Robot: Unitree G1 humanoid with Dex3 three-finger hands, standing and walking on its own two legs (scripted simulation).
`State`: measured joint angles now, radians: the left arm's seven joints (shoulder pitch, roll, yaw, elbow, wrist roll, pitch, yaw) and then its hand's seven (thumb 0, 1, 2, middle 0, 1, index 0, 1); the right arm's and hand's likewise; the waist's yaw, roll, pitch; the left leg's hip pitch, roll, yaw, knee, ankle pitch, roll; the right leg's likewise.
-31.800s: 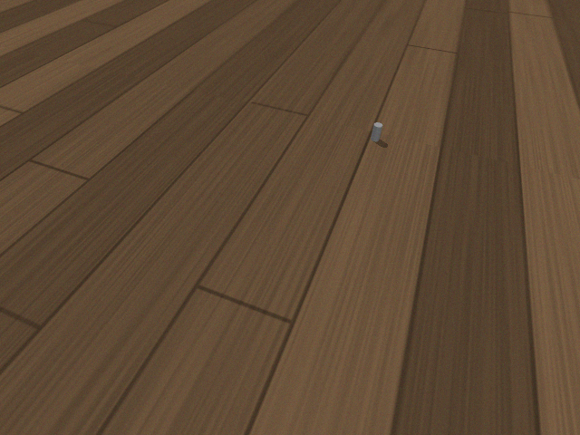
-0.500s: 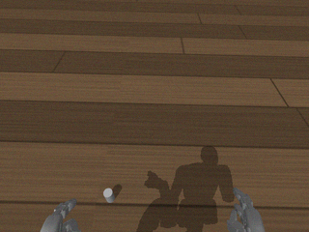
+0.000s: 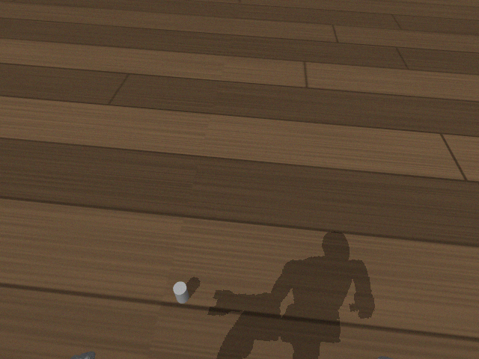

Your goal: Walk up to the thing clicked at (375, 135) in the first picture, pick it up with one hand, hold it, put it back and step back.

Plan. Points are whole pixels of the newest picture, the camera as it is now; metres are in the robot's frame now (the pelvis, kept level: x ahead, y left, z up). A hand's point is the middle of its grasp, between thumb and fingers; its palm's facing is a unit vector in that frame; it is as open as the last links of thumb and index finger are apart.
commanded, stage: stand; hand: left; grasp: from above
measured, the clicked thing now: (181, 292) +0.47 +0.22 -0.70
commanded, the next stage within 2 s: none
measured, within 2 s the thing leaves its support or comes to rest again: neither
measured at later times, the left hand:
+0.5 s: hand out of the picture +0.04 +0.22 -0.13, palm faces +0.07 -0.94 -0.35, open 7.4 cm
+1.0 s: hand out of the picture +0.06 +0.23 -0.13, palm faces +0.06 -0.94 -0.34, open 7.4 cm
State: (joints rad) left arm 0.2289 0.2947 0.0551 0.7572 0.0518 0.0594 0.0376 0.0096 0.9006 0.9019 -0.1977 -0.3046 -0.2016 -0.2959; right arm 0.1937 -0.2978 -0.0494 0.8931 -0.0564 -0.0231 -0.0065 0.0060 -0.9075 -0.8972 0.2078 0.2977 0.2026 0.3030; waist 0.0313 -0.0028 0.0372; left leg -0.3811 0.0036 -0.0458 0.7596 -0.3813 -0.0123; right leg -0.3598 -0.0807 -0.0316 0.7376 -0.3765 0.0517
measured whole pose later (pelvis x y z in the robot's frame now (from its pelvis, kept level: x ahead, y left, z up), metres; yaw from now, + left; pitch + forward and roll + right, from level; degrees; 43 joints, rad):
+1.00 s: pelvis +0.01 -0.02 +0.03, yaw +2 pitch -3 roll -1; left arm 0.11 0.31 0.04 1.13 0.02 0.01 0.01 0.01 0.90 0.90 -0.20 -0.30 -0.20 -0.30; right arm 0.14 -0.32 -0.01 1.11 -0.02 0.01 -0.02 0.00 -0.91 -0.90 0.21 0.30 0.20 0.30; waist 0.02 0.02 0.07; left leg -0.16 0.03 -0.09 0.43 -0.22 -0.05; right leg -0.11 -0.05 -0.09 0.40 -0.23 0.03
